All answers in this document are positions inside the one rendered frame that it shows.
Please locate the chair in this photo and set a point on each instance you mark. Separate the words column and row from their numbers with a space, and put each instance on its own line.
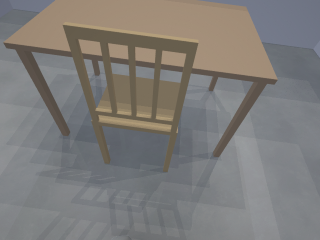
column 130, row 102

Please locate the table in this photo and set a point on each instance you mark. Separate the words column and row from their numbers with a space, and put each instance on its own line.
column 228, row 44

